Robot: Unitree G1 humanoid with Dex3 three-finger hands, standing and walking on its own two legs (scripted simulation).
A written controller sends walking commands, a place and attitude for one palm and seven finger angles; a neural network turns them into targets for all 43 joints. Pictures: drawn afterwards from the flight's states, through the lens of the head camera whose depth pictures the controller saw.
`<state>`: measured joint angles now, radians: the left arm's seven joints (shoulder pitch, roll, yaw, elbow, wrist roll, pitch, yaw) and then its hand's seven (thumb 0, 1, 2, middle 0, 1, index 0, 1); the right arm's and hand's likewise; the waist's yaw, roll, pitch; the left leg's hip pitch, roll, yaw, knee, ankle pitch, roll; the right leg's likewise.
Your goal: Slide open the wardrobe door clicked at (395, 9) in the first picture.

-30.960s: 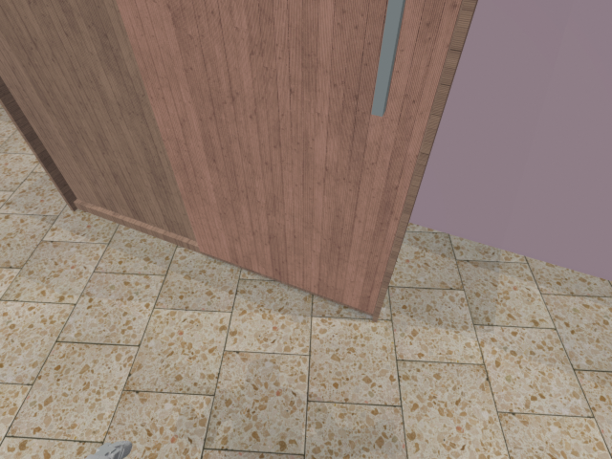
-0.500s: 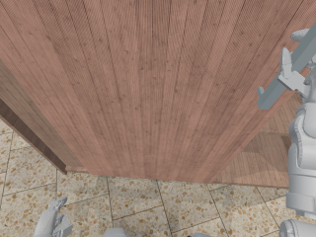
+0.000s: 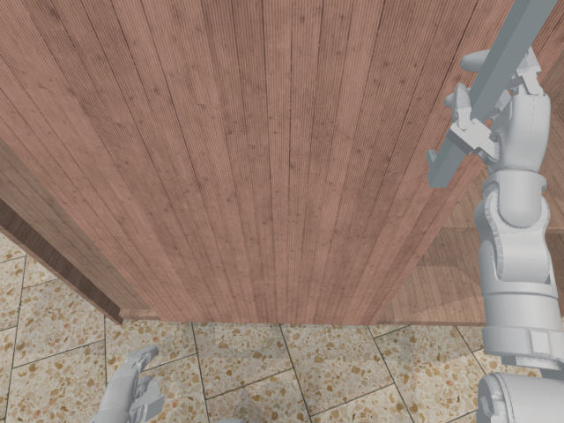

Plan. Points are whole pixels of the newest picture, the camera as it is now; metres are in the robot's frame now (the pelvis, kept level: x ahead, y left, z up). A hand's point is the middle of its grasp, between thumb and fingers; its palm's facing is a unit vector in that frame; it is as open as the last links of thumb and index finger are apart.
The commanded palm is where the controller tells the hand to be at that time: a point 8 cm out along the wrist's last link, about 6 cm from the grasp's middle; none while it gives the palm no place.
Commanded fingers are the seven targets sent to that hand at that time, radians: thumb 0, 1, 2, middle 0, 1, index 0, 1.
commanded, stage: stop walking and hold the door there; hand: right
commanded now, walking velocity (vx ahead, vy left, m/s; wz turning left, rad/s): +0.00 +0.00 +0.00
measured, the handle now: (473, 92) +0.45 -0.20 +0.23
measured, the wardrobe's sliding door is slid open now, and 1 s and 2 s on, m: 0.55 0.55 0.55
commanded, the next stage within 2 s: loosen the grip on the handle in 0.28 s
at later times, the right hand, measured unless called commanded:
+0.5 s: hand (472, 119) +0.41 -0.19 +0.22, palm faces +0.14 +0.99 -0.09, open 6.7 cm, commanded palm +0.38 -0.23 +0.20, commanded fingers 0.00 -0.05 -0.49 0.45 1.40 0.45 1.40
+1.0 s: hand (465, 124) +0.41 -0.18 +0.22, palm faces +0.17 +0.98 -0.12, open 14.4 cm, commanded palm +0.39 -0.23 +0.21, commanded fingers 0.00 0.55 -0.20 0.25 1.15 0.25 1.15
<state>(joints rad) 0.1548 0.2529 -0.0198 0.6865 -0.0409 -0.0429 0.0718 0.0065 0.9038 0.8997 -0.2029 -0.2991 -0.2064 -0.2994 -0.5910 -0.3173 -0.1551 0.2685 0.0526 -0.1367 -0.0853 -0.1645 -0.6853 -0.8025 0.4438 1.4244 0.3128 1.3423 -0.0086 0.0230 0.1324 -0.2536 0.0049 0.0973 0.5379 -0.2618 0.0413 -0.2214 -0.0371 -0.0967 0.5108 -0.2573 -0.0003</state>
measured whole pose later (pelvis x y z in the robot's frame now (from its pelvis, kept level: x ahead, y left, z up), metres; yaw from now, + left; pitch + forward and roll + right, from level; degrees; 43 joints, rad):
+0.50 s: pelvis -0.02 -0.01 +0.00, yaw +0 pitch +1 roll +0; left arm 0.25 0.20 -0.02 0.72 -0.04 -0.11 0.04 0.01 0.90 0.90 -0.20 -0.30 -0.21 -0.30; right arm -0.72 -0.31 -0.23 0.60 0.06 -0.12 0.04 -0.09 -0.52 -0.72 0.51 1.41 0.36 1.38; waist 0.00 0.01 -0.01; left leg -0.31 0.01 0.09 0.49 -0.20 0.04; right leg -0.28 -0.03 -0.11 0.49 -0.21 -0.01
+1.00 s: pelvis -0.03 -0.01 +0.00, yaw +2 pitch +2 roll +0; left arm 0.34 0.26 -0.02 0.74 -0.05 -0.17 0.05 0.01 0.90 0.90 -0.20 -0.30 -0.20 -0.30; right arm -0.71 -0.37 -0.19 0.66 0.07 -0.29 -0.05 -0.01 0.53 -0.21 0.46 1.34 0.27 1.20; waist 0.04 0.01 -0.02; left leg -0.38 -0.01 0.06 0.55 -0.21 0.03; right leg -0.36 -0.01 -0.07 0.58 -0.25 -0.03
